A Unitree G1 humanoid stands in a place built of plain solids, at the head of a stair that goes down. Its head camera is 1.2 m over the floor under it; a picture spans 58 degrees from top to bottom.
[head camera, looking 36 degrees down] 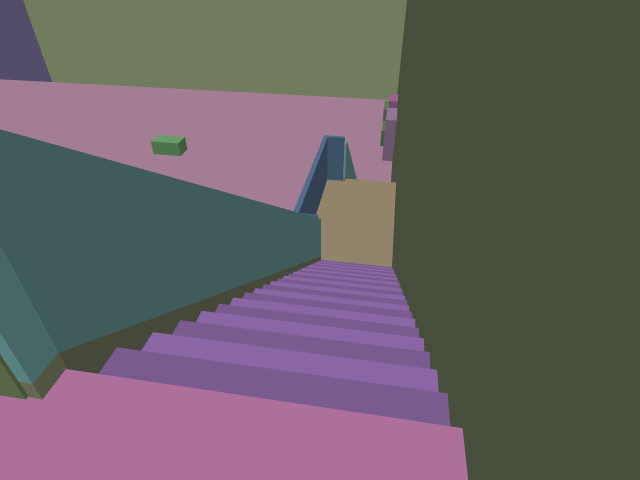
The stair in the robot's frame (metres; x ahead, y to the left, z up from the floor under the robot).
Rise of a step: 0.16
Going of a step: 0.23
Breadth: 1.29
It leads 9 degrees to the right of straight ahead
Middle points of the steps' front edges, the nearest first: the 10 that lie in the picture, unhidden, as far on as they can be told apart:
0.81 0.21 0.00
1.04 0.18 -0.16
1.27 0.14 -0.32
1.49 0.10 -0.48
1.72 0.06 -0.64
1.94 0.03 -0.80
2.17 -0.01 -0.96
2.40 -0.05 -1.12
2.62 -0.09 -1.28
2.85 -0.12 -1.44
